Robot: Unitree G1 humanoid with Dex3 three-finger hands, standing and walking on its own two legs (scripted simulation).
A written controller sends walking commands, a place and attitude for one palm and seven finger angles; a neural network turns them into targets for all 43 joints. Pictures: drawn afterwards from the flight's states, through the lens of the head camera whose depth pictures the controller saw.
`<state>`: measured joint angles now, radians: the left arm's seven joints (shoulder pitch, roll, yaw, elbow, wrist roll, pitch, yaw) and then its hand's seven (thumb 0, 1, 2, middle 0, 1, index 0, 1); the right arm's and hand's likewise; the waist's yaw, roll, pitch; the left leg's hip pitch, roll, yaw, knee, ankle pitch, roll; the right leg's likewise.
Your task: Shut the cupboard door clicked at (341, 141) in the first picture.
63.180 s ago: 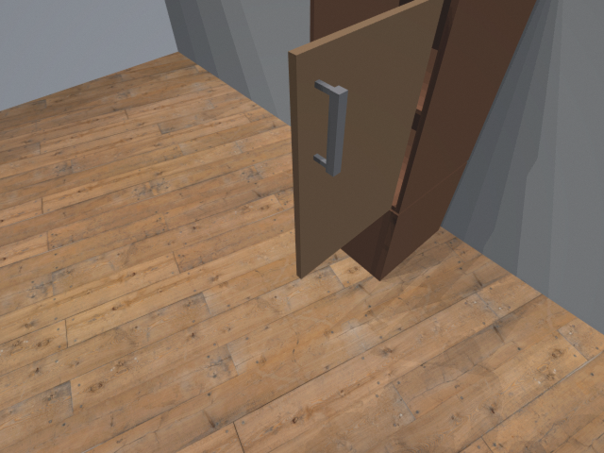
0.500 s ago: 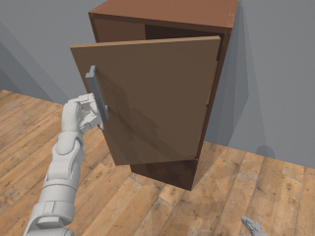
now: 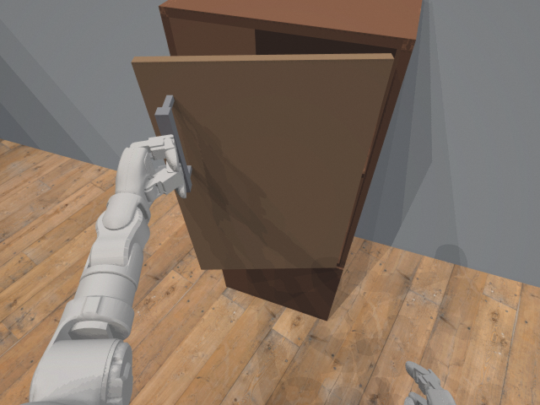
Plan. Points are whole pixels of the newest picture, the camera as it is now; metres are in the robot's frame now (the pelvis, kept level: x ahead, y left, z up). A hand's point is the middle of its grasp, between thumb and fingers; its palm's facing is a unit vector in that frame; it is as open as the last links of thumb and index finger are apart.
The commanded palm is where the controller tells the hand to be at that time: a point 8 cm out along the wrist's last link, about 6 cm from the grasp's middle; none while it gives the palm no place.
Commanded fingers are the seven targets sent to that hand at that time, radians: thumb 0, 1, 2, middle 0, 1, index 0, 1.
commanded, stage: push the door shut along its arc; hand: left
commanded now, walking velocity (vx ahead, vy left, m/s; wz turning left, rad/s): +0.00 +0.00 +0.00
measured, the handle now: (177, 146) +0.49 +0.18 +0.13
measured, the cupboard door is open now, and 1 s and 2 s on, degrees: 21 2 0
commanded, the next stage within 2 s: pull the fist back off the door in 1.28 s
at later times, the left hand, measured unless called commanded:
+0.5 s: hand (189, 152) +0.46 +0.15 +0.14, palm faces -0.09 -1.00 -0.03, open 3.6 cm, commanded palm +0.46 +0.19 +0.13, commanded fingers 0.00 0.90 0.90 -1.30 -1.50 -1.30 -1.50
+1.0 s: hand (208, 131) +0.52 +0.13 +0.14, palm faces -0.23 -0.97 +0.01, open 3.4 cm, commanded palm +0.54 +0.17 +0.13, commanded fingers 0.00 0.90 0.90 -1.30 -1.50 -1.30 -1.50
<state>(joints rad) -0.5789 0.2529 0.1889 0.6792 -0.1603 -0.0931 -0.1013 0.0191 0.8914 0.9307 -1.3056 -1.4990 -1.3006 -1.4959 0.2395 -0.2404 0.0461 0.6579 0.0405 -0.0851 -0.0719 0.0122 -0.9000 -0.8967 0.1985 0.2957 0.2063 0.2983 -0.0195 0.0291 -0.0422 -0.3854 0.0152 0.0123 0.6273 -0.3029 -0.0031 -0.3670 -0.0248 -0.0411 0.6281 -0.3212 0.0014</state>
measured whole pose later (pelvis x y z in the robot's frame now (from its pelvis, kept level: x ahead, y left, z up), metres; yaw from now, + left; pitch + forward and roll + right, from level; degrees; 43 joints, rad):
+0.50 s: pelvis -0.01 +0.01 -0.01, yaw +0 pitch +8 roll -1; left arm -0.88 0.37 0.21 1.09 -0.17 -0.24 -0.23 0.04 1.04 1.03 -1.30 -1.50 -1.30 -1.50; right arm 0.38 -0.28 0.02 0.72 0.03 -0.10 -0.05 0.01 -0.90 -0.90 0.20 0.30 0.21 0.30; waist -0.09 0.04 -0.05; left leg -0.54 0.01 0.01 0.72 -0.33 0.01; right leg -0.51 -0.03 -0.04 0.70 -0.33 0.01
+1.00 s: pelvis -0.01 +0.01 -0.02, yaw +0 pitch +16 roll -2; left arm -1.19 0.51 0.22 1.31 -0.16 -0.22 -0.35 0.03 0.99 1.01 -1.31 -1.50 -1.30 -1.50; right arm 0.38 -0.30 0.03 0.74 0.01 -0.13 -0.06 0.01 -0.90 -0.90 0.20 0.30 0.21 0.30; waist -0.18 0.03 -0.05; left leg -0.75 0.02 -0.02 0.82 -0.34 0.00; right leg -0.70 -0.02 -0.06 0.77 -0.34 0.01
